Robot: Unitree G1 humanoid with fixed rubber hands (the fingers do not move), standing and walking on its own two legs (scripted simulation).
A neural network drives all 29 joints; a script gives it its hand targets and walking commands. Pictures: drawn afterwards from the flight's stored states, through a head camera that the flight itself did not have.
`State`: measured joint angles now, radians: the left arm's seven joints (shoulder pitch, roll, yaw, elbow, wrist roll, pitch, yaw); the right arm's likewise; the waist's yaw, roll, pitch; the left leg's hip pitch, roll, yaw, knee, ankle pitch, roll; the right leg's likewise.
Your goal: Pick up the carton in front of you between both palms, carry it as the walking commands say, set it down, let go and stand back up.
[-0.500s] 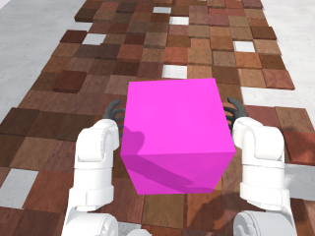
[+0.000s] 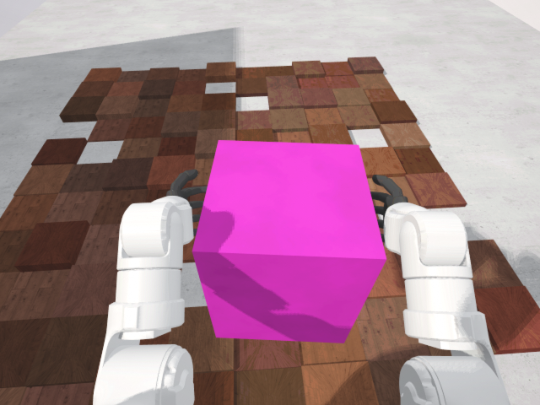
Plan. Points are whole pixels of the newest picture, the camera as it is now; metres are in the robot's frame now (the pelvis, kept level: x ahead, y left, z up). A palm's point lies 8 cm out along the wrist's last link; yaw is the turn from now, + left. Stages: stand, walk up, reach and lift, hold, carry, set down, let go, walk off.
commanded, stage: carry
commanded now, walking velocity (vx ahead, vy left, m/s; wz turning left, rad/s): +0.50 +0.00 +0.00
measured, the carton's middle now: (283, 246) +0.37 -0.02 +0.05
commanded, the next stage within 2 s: none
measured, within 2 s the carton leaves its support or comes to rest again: neither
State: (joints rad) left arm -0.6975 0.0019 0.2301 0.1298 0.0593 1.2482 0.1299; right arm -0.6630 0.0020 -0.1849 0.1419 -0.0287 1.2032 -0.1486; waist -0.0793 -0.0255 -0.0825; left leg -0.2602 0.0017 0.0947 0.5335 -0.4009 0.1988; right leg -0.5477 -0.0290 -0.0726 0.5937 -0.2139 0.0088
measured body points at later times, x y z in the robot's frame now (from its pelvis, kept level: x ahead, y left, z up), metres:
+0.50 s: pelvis +0.32 -0.01 -0.03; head +0.34 +0.00 +0.42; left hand +0.71 +0.16 +0.15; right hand +0.72 -0.15 +0.16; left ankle +0.43 +0.05 -0.75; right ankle +0.14 -0.10 -0.68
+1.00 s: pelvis +0.65 -0.04 -0.03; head +0.70 -0.05 +0.41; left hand +1.03 +0.10 +0.06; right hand +1.03 -0.20 +0.05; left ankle +0.48 +0.06 -0.66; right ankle +0.75 -0.11 -0.75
